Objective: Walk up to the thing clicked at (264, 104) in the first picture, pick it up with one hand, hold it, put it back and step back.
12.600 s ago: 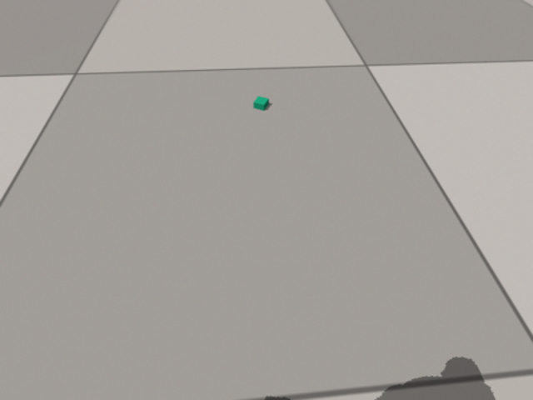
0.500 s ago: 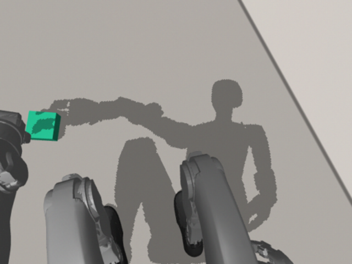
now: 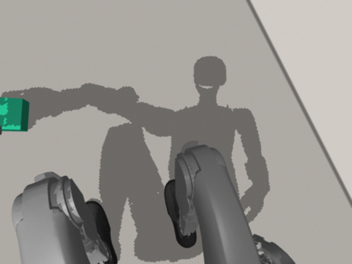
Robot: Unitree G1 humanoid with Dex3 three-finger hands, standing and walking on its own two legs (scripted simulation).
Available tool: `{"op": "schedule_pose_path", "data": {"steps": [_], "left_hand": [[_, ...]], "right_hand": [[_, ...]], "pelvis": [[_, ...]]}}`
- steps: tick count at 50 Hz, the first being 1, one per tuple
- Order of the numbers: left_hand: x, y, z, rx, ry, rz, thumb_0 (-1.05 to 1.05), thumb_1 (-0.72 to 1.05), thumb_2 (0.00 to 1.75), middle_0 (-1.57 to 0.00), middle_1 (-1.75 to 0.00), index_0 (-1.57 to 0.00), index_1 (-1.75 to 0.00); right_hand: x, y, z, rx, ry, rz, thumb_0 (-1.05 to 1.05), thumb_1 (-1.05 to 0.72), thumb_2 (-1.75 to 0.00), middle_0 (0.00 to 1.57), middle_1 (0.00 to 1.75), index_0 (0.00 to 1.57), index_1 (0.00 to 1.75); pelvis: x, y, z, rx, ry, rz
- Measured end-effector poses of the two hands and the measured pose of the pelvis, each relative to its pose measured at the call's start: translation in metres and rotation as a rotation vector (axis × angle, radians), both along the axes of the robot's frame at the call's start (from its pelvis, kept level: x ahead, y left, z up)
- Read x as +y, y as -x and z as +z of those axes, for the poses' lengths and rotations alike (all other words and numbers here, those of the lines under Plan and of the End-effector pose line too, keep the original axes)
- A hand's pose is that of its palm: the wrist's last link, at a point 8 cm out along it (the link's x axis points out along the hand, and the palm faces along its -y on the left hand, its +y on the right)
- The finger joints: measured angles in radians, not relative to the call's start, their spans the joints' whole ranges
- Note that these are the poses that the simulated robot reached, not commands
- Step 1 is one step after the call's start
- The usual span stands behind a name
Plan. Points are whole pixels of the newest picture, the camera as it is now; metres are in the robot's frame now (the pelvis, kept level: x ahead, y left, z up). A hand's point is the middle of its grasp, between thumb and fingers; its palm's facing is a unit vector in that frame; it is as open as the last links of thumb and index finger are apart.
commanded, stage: rise first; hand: left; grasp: from above
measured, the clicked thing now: (8, 114) +0.47 +0.33 -0.32
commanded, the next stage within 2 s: none
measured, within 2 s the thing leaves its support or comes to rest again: neither
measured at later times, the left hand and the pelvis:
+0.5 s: hand out of the picture +0.42 +0.34 -0.19, palm faces +0.05 -0.46 -0.88, open 13.6 cm; pelvis +0.00 +0.00 -0.01, yaw -2 degrees
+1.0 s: hand out of the picture +0.43 +0.33 -0.21, palm faces +0.03 -0.46 -0.88, open 13.1 cm; pelvis -0.01 +0.00 -0.01, yaw -2 degrees
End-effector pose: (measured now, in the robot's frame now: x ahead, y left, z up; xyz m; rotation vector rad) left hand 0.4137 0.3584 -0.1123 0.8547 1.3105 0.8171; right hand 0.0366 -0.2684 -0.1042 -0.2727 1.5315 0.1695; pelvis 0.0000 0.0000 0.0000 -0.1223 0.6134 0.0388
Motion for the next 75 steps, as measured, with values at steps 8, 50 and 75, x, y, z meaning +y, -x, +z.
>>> {"op": "schedule_pose_path", "data": {"steps": [8, 50, 75], "left_hand": [[-0.01, -0.001, -0.012, 0.003, 0.021, -0.001, 0.0, -0.47, 0.97, -0.11, -1.06, -0.11, -1.07], [-0.017, -0.01, -0.036, 0.003, 0.001, 0.025, 0.0, -0.35, 0.87, -0.26, -0.86, -0.23, -0.89], [-0.011, -0.016, -0.048, -0.006, -0.002, 0.025, 0.0, -0.25, 0.78, -0.38, -0.71, -0.34, -0.76]], "right_hand": [[0.006, 0.012, 0.006, 0.012, -0.009, -0.002, 0.01, -0.93, -0.9, 0.19, 0.3, 0.2, 0.3], [0.005, 0.035, 0.016, 0.088, -0.049, 0.016, 0.0, -0.94, -0.91, 0.19, 0.3, 0.2, 0.3], [0.011, 0.038, 0.022, 0.098, -0.051, 0.02, 0.0, -0.94, -0.91, 0.19, 0.3, 0.2, 0.3]], "pelvis": [[0.001, 0.002, -0.003, -0.017, 0.015, -0.005], [0.001, 0.005, -0.012, -0.059, 0.04, -0.017], [0.003, 0.003, -0.015, -0.065, 0.061, -0.025]]}}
